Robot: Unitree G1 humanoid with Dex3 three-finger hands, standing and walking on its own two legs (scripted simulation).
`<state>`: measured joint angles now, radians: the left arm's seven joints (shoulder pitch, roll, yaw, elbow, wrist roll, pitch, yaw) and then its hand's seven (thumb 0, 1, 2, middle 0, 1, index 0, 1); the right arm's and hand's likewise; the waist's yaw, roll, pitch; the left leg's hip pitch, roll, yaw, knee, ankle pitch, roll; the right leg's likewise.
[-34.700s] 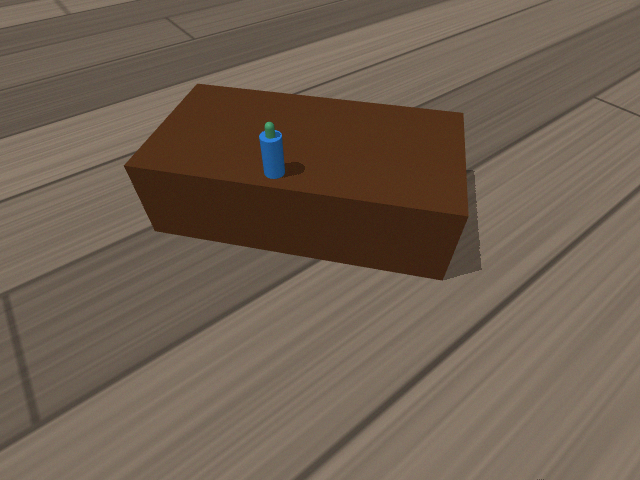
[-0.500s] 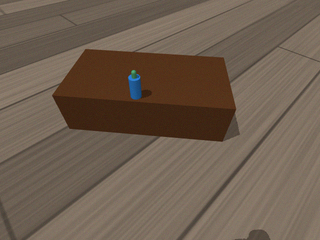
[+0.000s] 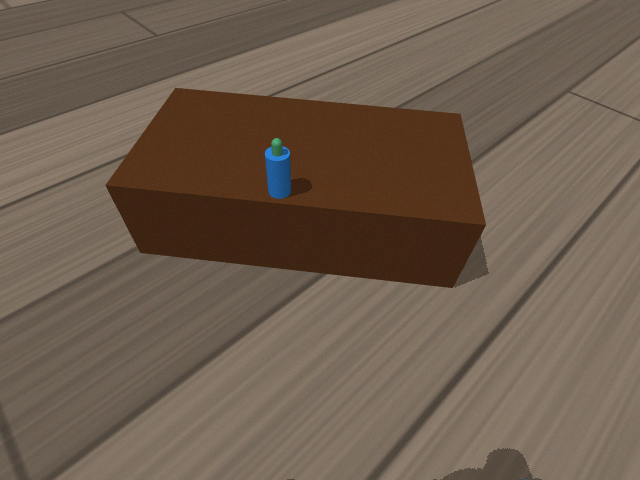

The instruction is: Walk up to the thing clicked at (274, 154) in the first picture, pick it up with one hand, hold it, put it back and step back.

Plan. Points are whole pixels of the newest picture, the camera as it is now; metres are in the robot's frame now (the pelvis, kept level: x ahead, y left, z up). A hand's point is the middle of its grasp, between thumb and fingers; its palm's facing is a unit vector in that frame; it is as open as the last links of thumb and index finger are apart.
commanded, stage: step back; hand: left
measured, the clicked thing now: (278, 166) +1.02 +0.15 -0.31
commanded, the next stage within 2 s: stand in 0.18 s
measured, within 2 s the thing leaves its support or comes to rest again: neither
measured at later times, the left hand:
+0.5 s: hand out of the picture +0.10 +0.24 -0.14, palm faces -0.04 -0.94 -0.33, open 7.4 cm
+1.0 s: hand out of the picture +0.08 +0.24 -0.14, palm faces -0.05 -0.94 -0.34, open 7.4 cm
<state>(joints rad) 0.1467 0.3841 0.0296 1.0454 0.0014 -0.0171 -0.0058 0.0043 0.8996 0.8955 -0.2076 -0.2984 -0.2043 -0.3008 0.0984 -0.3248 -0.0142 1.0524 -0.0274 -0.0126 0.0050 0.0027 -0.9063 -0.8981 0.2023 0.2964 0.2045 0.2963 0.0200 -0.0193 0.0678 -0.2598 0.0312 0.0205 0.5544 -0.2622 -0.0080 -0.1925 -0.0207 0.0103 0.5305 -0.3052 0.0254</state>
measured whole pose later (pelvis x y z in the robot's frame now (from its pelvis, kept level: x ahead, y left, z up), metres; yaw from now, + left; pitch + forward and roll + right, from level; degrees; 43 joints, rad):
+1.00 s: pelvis +0.00 -0.01 +0.01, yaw +0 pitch -2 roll +0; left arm 0.11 0.35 -0.01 1.13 0.01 -0.02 -0.01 0.00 0.90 0.90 -0.21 -0.30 -0.20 -0.30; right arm 0.10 -0.35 0.00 1.15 -0.01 -0.01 0.01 0.00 -0.91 -0.90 0.20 0.30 0.20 0.30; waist -0.02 0.00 0.05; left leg -0.15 0.03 0.03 0.32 -0.14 -0.02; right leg -0.10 -0.02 0.01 0.33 -0.20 0.02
